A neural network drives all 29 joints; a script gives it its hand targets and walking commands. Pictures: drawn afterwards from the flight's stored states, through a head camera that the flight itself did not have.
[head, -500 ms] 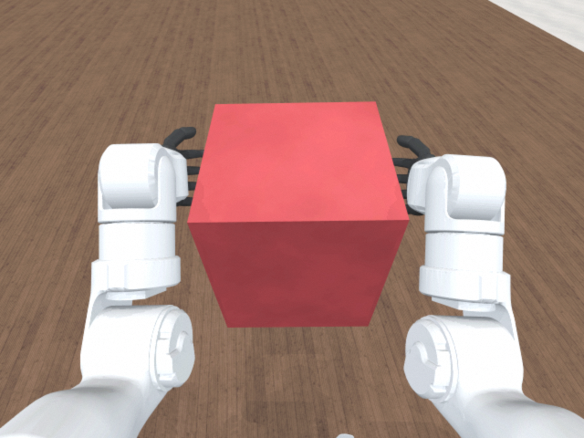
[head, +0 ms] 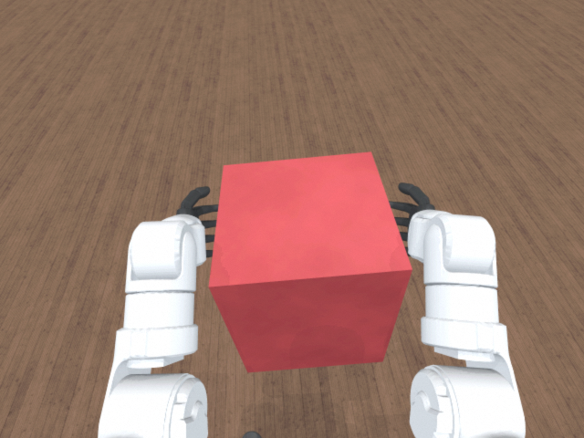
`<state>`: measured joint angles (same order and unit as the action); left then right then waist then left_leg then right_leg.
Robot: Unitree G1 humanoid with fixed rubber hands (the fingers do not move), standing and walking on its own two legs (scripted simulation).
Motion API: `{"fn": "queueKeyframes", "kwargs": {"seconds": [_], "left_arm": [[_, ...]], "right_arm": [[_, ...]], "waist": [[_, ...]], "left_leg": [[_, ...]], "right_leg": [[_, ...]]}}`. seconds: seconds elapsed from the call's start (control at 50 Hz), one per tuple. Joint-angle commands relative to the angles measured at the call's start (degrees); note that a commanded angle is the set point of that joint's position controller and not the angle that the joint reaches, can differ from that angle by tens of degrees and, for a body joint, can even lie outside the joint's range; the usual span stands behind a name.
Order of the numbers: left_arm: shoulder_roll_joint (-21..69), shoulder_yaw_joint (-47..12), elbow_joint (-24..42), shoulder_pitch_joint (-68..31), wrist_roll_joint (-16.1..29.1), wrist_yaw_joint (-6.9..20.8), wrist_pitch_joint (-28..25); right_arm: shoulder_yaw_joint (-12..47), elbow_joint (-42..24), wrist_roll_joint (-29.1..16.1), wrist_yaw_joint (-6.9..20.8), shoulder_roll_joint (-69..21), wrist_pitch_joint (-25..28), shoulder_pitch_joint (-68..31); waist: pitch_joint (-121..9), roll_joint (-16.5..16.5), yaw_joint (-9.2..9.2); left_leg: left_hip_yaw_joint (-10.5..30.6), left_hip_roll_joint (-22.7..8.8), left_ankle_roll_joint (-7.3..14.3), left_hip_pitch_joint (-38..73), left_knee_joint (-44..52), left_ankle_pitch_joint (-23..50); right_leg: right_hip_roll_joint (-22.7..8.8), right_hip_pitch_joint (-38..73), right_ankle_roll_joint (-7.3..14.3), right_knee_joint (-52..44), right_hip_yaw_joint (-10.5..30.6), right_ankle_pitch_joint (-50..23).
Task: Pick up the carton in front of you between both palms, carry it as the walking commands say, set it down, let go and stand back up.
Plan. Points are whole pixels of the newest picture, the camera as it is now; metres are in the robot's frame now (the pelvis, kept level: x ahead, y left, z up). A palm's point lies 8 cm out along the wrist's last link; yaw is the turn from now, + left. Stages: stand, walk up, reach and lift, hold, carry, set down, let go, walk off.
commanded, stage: carry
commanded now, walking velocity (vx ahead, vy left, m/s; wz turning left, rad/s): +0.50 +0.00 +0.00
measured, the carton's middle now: (306, 267) +0.36 -0.01 +0.03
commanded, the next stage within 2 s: none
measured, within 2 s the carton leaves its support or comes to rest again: neither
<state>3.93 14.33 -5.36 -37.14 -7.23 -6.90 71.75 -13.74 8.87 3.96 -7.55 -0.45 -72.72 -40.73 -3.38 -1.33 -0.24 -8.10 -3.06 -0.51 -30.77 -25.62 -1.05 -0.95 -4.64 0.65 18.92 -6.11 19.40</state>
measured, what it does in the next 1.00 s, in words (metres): walks ahead: left foot, then right foot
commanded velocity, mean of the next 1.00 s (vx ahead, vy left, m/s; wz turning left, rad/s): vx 0.50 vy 0.00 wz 0.00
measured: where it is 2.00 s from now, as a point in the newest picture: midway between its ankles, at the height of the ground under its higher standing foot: (299, 205)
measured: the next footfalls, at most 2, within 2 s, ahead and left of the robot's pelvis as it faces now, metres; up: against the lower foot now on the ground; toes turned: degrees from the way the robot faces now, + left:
left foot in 0.04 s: +0.18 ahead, +0.11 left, +0.00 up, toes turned +9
right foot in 0.46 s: +0.47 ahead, -0.12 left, +0.00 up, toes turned -11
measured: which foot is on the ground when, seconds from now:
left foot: up 0.00-0.02, down 0.04-0.50, up 0.52-0.94, down 0.96-1.00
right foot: down 0.00-0.06, up 0.08-0.44, down 0.46-1.00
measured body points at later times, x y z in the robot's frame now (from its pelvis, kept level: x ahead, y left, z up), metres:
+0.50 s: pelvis +0.33 -0.02 -0.02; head +0.28 -0.03 +0.43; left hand +0.61 +0.12 +0.09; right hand +0.60 -0.18 +0.08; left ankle +0.15 +0.10 -0.73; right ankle +0.43 -0.12 -0.74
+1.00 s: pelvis +0.63 +0.01 -0.02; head +0.59 +0.02 +0.43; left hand +0.91 +0.16 +0.07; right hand +0.91 -0.14 +0.07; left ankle +0.75 +0.10 -0.74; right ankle +0.44 -0.11 -0.72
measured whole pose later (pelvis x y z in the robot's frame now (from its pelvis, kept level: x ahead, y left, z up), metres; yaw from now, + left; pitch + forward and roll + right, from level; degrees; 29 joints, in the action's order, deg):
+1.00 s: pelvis +0.63 +0.01 -0.02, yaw -1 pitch +3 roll +1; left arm 7.3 6.7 15.1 -10.5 -7.5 -5.4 70.6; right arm -6.2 -14.3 7.6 -5.3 -7.8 -69.7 -10.5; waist -9.7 2.6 0.3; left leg -14.0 -3.4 3.6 -27.4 -29.7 -4.3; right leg -6.7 -1.1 -2.5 33.2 -8.9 27.4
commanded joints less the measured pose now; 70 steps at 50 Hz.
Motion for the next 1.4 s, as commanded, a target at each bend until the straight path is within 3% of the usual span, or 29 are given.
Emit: {"fn": "queueKeyframes", "kwargs": {"seconds": [0.0,0.02,0.04,0.06,0.08,0.12,0.16,0.26,0.38,0.44,0.46,0.48,0.5,0.56,0.58,0.64,0.72,0.86,0.9,0.94,0.96,0.98,1.0,1.02,1.06,1.1,1.16,1.24,1.38], "left_arm": [[62.5,-36.1,7.8,-34.9,24.5,13.9,-0.9],[62.0,-37.2,8.4,-33.0,24.5,14.3,-0.9],[64.5,-38.2,8.9,-32.8,25.5,14.9,-0.4],[64.6,-39.3,10.4,-31.3,25.7,15.5,-0.4],[65.8,-41.1,12.2,-30.6,26.6,15.9,-0.8],[67.7,-43.7,16.0,-27.8,27.6,16.3,-2.0],[67.5,-46.1,19.5,-23.6,27.6,15.9,-3.0],[61.2,-50.0,27.5,-9.6,24.6,14.5,-4.0],[55.6,-48.7,26.1,-0.6,23.5,16.0,-1.0],[53.3,-46.7,22.7,0.8,22.9,16.5,0.2],[52.5,-45.9,21.0,1.9,22.6,16.6,0.5],[51.3,-44.5,19.1,1.1,21.6,16.7,0.1],[53.0,-44.3,18.1,2.0,21.8,16.6,0.0],[58.4,-46.1,21.1,-2.2,23.8,17.0,-1.0],[59.7,-46.8,22.1,-3.8,24.4,17.2,-1.4],[60.2,-48.2,23.4,-4.7,25.8,17.8,-2.5],[57.4,-48.9,25.2,-3.2,26.4,17.8,-2.5],[54.3,-47.4,23.6,1.8,24.0,17.3,-1.1],[54.1,-47.3,22.9,1.5,23.7,17.2,-1.0],[54.2,-47.8,22.5,1.2,23.6,17.2,-0.8],[53.7,-48.1,22.7,0.7,23.8,17.1,-0.7],[55.1,-49.1,24.2,-1.3,24.4,17.0,-0.4],[55.8,-49.5,24.1,-2.4,24.7,17.2,-0.8],[57.9,-49.8,23.6,-2.7,25.1,17.4,-1.6],[60.4,-50.3,24.1,-2.3,25.3,17.5,-3.2],[62.1,-51.0,24.7,-1.4,24.8,17.0,-4.4],[62.3,-51.3,25.4,2.1,23.8,16.2,-5.6],[59.8,-51.2,27.4,3.9,23.2,15.5,-5.5],[52.9,-49.4,28.8,3.6,24.0,15.9,-1.7]], "right_arm": [[35.6,-4.6,-23.1,14.3,-70.5,1.5,-30.6],[35.4,-4.8,-22.1,14.7,-69.7,1.5,-26.7],[34.8,-4.9,-19.6,14.6,-66.8,1.9,-24.3],[35.3,-5.3,-18.6,14.6,-67.4,2.4,-20.1],[35.9,-8.9,-18.7,14.7,-67.7,2.8,-18.7],[38.4,-16.8,-19.0,14.8,-68.7,3.8,-18.1],[41.4,-23.4,-19.4,14.9,-67.9,4.5,-16.1],[45.7,-29.1,-20.3,16.9,-65.2,4.8,-1.5],[46.5,-28.8,-20.5,17.7,-58.7,2.5,4.4],[46.8,-27.4,-20.6,17.7,-56.6,1.1,3.1],[46.7,-26.9,-20.5,17.7,-55.3,0.7,2.5],[47.4,-27.7,-21.0,17.7,-55.7,-0.1,0.1],[47.4,-27.4,-21.6,17.9,-55.7,-0.3,-1.4],[48.1,-26.3,-22.7,18.3,-61.2,1.2,-2.8],[48.3,-26.4,-22.6,18.2,-62.4,1.8,-2.6],[49.2,-27.1,-21.4,17.3,-63.6,3.3,-1.9],[48.7,-27.5,-20.1,16.4,-61.8,3.6,1.7],[47.7,-27.3,-20.0,16.7,-58.4,1.8,4.6],[47.4,-26.9,-20.3,17.0,-58.0,1.6,4.1],[46.6,-25.4,-20.2,17.2,-57.9,1.6,5.4],[46.0,-24.5,-19.8,17.4,-57.7,1.8,6.2],[45.4,-22.6,-19.2,17.7,-58.1,2.6,6.2],[45.9,-22.6,-19.9,17.9,-60.2,3.1,7.0],[46.4,-24.4,-20.7,17.9,-61.9,3.6,5.3],[47.5,-26.6,-21.6,18.2,-65.1,4.8,3.5],[48.3,-27.9,-22.5,18.5,-65.9,5.8,2.9],[49.0,-29.2,-23.2,19.0,-65.0,6.5,5.4],[49.2,-31.5,-23.0,19.0,-61.8,6.3,6.9],[47.5,-31.6,-20.6,17.4,-55.7,3.1,8.6]], "waist": [[-27.3,8.4,0.98],[-31.1,4.1,-0.23],[-36.5,-9.3,-0.54],[-33.7,-16.1,-0.98],[-31.3,-12.3,-0.86],[-27.1,-3.3,-0.61],[-25.3,-4.8,-0.44],[-21.7,-7.8,-0.56],[-13.5,-8.1,-0.82],[-14.3,-3.7,0.32],[-16.7,0.8,1.55],[-20.3,17.2,1.94],[-18.7,20.6,2.0],[-17.6,5.8,1.27],[-16.9,5.0,0.95],[-15.8,7.9,0.82],[-13.5,7.3,1.02],[-8.5,9.4,1.52],[-8.3,10.1,1.51],[-13.4,6.3,0.11],[-17.5,-0.3,-1.26],[-22.6,-16.2,-1.49],[-20.6,-16.4,-1.04],[-20.7,-11.6,-0.9],[-20.1,-2.0,-0.46],[-19.5,-4.3,-0.18],[-17.4,-6.5,-0.33],[-13.8,-5.8,-0.54],[-7.9,-7.5,-0.58]], "left_leg": [[-4.7,2.4,1.9,24.2,7.6,4.9],[5.7,-7.0,3.8,39.0,3.8,5.4],[26.1,-19.7,12.9,55.9,0.4,8.7],[33.2,-21.4,16.2,59.2,4.3,11.3],[29.8,-20.8,15.3,57.1,4.8,12.4],[21.7,-18.2,10.7,48.5,6.8,12.4],[14.7,-15.5,8.5,42.6,10.2,9.5],[5.5,-11.1,8.0,38.6,12.5,9.5],[2.4,-10.7,5.6,34.2,11.3,9.6],[-2.4,-7.8,3.0,25.2,-2.9,8.4],[-3.7,-6.2,0.9,16.5,-14.2,1.2],[-2.8,0.5,-2.1,-0.3,-32.3,-13.6],[2.7,2.7,-1.4,-10.0,-41.0,-27.6],[8.5,-4.7,1.1,-10.3,-44.5,-20.9],[8.7,-6.0,0.9,-7.9,-40.7,-17.4],[5.5,-5.5,-0.4,-5.4,-32.1,-11.5],[2.3,-4.9,-1.9,-6.7,-17.4,-5.0],[-2.4,-2.2,0.1,-1.6,-3.1,1.2],[-4.4,-1.2,0.9,3.3,-0.7,-1.6],[-7.9,1.8,1.7,21.4,0.8,-7.5],[5.6,-7.2,3.8,34.3,3.7,-15.4],[30.9,-20.7,12.0,46.9,9.8,-19.4],[36.1,-21.9,13.1,47.5,13.0,-9.8],[29.6,-20.6,12.2,45.5,11.0,-3.4],[20.4,-18.3,8.4,37.5,10.7,-1.8],[13.8,-16.1,6.5,32.4,13.8,-6.6],[8.8,-14.6,7.5,31.9,17.2,-9.2],[3.9,-12.5,7.8,34.2,17.3,-1.7],[-1.3,-11.7,5.2,35.8,12.9,7.6]], "right_leg": [[-7.5,8.2,1.5,15.5,-1.9,-44.7],[-7.3,-4.0,-0.1,25.1,-1.2,-27.4],[-2.4,-23.6,-2.0,39.0,0.3,-13.1],[1.9,-37.7,-2.1,46.8,2.7,9.2],[-0.3,-41.2,-1.0,51.0,5.2,10.2],[-4.8,-39.4,-0.7,45.3,6.4,4.1],[-4.9,-34.4,-1.8,36.9,4.4,0.7],[-3.9,-31.0,-3.8,22.5,-0.5,-8.1],[-2.4,-23.4,-1.2,9.2,-3.8,-17.8],[0.5,-5.1,0.5,6.2,-8.4,-10.8],[-5.3,5.9,1.2,6.0,-0.7,-6.9],[-19.9,17.4,8.6,-1.2,26.1,2.6],[-23.7,17.9,11.8,-6.2,36.3,-2.5],[-20.4,7.5,8.9,-5.6,22.5,-7.1],[-19.2,3.5,7.2,-7.5,18.0,-4.2],[-16.7,-0.3,6.3,-11.2,10.2,-0.9],[-15.0,2.7,7.0,-12.6,5.5,-5.9],[-13.5,7.0,5.1,-8.9,-0.1,-19.4],[-13.5,7.4,4.2,-4.6,-1.3,-23.5],[-10.0,1.1,1.8,11.3,-6.3,-30.6],[-7.9,-9.9,-0.8,24.6,-6.2,-21.2],[-1.0,-26.8,-3.8,42.7,-5.1,-5.9],[0.4,-36.1,-2.6,50.2,0.9,8.2],[-2.6,-37.4,-0.9,54.5,4.3,7.8],[-6.8,-35.0,0.3,50.3,6.3,1.2],[-7.0,-31.5,0.1,44.5,4.8,-3.8],[-7.0,-32.8,-1.2,35.7,2.3,-8.4],[-6.0,-33.9,-2.2,22.3,-1.1,-14.3],[-3.6,-25.2,0.4,9.1,-5.4,-18.2]]}}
